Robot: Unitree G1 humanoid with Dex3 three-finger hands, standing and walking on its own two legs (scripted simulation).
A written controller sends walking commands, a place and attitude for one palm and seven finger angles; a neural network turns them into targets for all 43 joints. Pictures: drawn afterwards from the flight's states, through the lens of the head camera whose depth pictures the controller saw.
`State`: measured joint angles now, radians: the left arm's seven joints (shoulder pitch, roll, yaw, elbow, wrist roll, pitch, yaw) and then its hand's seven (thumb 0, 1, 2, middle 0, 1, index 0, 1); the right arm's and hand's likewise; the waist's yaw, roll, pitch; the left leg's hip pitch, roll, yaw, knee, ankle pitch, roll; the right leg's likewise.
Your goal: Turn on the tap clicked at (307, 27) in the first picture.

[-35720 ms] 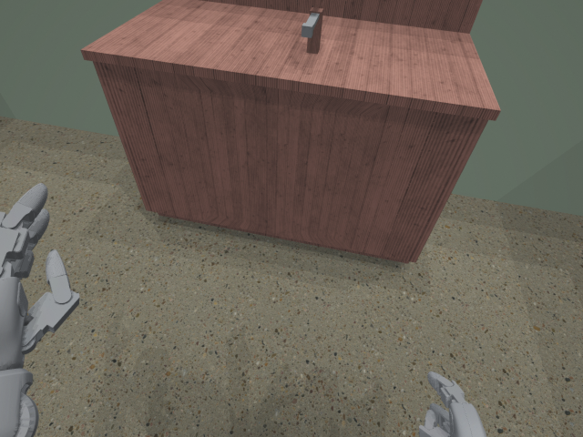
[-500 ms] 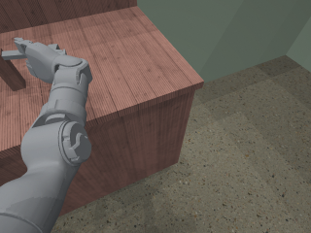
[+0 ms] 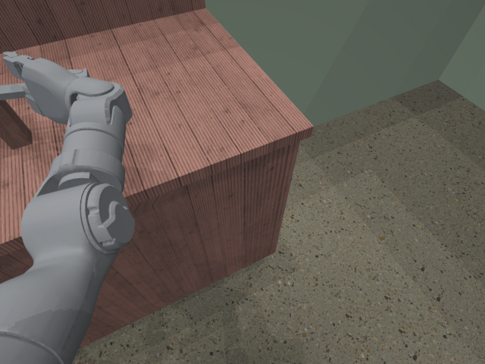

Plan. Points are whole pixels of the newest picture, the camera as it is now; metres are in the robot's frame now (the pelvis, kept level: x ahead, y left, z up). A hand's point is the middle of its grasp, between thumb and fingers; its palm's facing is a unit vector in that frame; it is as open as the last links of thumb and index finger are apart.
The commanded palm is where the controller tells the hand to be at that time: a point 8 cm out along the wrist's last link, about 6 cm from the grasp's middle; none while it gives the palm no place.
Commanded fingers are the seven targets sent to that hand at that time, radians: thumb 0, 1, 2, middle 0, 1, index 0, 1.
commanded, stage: lift the hand up off the lever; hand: left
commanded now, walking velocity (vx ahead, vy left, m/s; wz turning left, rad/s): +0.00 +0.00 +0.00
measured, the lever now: (75, 84) +0.57 +0.24 +0.16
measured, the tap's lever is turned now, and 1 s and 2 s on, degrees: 74 74 74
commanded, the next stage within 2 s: draw the hand back beside the body in 1.18 s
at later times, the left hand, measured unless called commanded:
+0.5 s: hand (80, 72) +0.51 +0.19 +0.22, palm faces +0.81 -0.58 -0.14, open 7.8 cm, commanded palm +0.45 +0.21 +0.22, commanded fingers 0.00 0.90 0.90 -0.15 -0.15 -0.15 -0.15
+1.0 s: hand (68, 63) +0.49 +0.20 +0.24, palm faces +0.83 -0.54 -0.15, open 7.8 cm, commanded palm +0.44 +0.21 +0.24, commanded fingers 0.00 0.90 0.90 -0.15 -0.15 -0.15 -0.15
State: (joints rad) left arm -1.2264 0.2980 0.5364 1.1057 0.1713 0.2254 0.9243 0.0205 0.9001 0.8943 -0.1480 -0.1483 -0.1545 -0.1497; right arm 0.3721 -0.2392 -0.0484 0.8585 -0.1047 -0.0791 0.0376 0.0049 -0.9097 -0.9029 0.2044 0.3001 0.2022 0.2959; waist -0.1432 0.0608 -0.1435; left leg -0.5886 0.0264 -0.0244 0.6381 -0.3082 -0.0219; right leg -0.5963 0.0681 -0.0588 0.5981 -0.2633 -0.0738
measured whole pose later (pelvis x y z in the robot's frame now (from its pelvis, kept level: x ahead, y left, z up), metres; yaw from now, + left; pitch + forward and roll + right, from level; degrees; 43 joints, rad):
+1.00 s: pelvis +0.00 -0.01 +0.01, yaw +1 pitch +9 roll +0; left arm -1.17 0.22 0.48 0.94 0.14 0.37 0.90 0.02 0.90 0.89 -0.15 -0.15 -0.15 -0.15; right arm 0.31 -0.24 -0.05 0.87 -0.07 -0.06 0.01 0.01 -0.91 -0.90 0.20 0.30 0.20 0.30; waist -0.08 0.06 -0.13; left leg -0.43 0.02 -0.04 0.54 -0.27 -0.03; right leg -0.45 0.06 -0.07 0.54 -0.25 -0.08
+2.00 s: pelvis -0.02 +0.02 +0.02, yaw -2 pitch -5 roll +0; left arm -0.15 0.29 0.16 0.11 -0.09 -0.09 0.10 0.02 0.90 0.89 -0.18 -0.23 -0.18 -0.23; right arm 0.12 -0.19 0.03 0.63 0.03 -0.09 -0.06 0.01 -0.91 -0.90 0.20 0.30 0.20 0.30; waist 0.03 0.04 0.02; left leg -0.07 0.00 0.02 0.35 -0.19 0.01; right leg -0.10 0.04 0.00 0.34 -0.15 -0.04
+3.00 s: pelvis -0.03 +0.01 +0.02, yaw +0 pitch -5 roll -1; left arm 0.39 0.32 0.28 -0.32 -0.05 -0.15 0.13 0.02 0.89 0.89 -0.20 -0.30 -0.21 -0.30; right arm 0.19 -0.22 0.01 0.63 0.00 -0.12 -0.05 0.01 -0.91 -0.90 0.21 0.30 0.20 0.30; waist 0.03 0.08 0.02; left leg -0.15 0.03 -0.02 0.44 -0.22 0.00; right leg -0.12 0.07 -0.05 0.33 -0.13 -0.06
